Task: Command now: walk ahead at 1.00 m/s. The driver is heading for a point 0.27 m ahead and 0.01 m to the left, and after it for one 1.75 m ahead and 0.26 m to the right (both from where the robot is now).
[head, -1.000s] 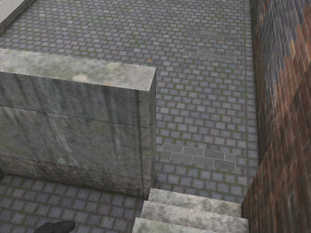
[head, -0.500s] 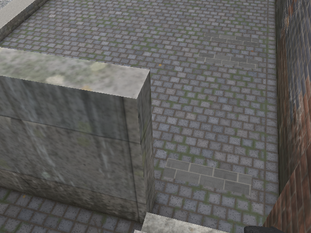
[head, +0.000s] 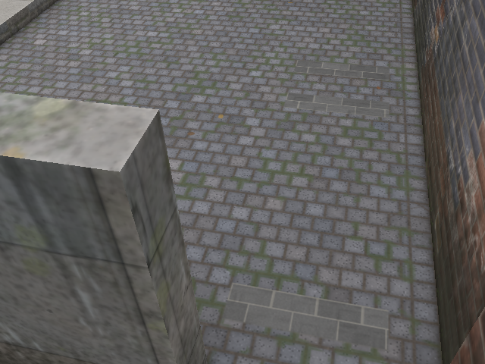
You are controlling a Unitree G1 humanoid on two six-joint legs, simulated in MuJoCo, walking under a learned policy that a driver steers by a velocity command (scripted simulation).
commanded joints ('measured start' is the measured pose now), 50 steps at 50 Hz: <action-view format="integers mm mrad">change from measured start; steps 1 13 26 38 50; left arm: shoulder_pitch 527 178 182 139 4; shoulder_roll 42 55 -172 -79 229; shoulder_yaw -8 -16 -56 16 -12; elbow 168 131 67 68 55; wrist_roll -41 -113 -67 -76 -116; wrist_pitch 3 9 53 93 39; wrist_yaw -3 193 33 16 60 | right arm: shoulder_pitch -65 -250 -95 -41 -252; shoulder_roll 100 -8 15 44 115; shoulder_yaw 22 31 92 66 110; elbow -192 -267 -3 -40 -338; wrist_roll -22 -54 -106 1 -10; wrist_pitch -23 73 37 95 122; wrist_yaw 10 113 8 -6 40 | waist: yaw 59 -36 161 -35 -105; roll -547 -16 59 122 -288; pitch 105 171 -67 166 163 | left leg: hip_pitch -853 78 -289 -222 -414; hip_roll -162 70 273 123 204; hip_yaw -75 112 -110 -31 -131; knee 372 -1112 -1292 -980 425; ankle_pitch -80 1561 1123 183 -85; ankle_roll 51 -24 266 166 -20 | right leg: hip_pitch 539 -419 74 172 -271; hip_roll -27 45 97 37 -271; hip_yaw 79 139 58 -11 700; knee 160 342 550 -455 -441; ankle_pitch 1097 -243 304 426 -417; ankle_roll -8 -32 112 72 -178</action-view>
